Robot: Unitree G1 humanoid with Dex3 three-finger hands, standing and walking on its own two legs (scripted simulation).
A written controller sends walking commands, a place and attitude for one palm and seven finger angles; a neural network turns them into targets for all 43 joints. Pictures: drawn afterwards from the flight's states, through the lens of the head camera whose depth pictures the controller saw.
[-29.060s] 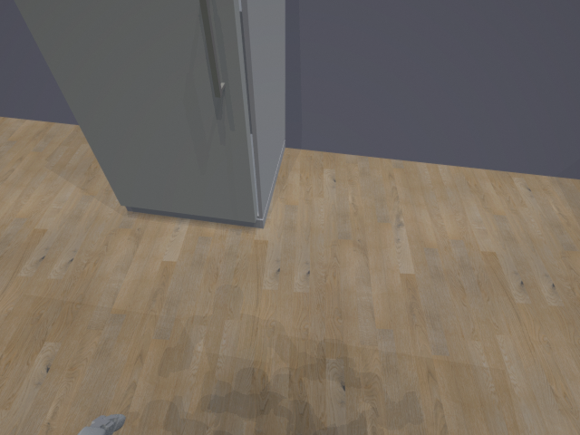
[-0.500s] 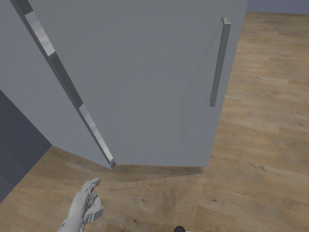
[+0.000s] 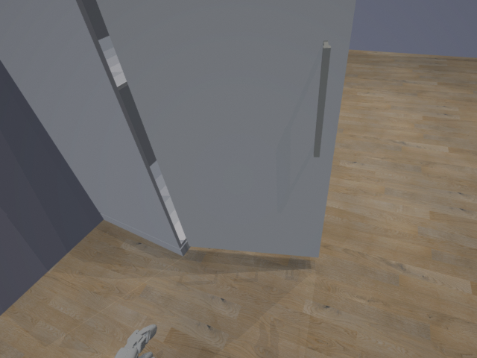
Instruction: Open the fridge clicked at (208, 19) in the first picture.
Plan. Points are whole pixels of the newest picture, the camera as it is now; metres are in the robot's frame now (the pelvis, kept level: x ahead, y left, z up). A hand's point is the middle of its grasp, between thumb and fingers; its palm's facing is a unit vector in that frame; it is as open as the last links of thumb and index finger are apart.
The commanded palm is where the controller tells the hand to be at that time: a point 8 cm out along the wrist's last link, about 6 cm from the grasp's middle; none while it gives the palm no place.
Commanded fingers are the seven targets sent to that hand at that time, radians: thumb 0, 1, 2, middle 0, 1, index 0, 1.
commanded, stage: stop stepping back and stand still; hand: right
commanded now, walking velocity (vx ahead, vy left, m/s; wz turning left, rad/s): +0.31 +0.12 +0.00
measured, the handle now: (320, 104) +0.72 -0.14 +0.09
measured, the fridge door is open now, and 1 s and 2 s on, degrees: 71 71 71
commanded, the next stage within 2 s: let the arm hang, fingers relaxed in 1.12 s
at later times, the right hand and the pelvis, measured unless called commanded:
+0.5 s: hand out of the picture +0.16 -0.30 +0.18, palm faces +0.45 +0.75 -0.49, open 7.4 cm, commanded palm +0.09 -0.33 +0.17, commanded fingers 0.00 -0.90 -0.90 0.20 0.30 0.20 0.30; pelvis -0.03 -0.03 -0.01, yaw -3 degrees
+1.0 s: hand out of the picture +0.22 -0.31 +0.16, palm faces +0.43 +0.76 -0.48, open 7.4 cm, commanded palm +0.15 -0.34 +0.17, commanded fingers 0.00 -0.90 -0.90 0.20 0.30 0.20 0.30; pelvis +0.02 -0.04 +0.00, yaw -2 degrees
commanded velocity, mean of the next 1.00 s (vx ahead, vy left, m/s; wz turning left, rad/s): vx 0.04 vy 0.04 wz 0.00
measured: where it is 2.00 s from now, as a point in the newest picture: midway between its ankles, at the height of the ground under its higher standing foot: outside the picture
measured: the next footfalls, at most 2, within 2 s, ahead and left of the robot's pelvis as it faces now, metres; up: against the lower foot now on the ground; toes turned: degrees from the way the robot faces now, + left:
left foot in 0.12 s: +0.04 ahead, +0.08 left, +0.00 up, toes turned +0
right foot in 0.30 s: +0.07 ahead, -0.16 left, +0.00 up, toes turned -7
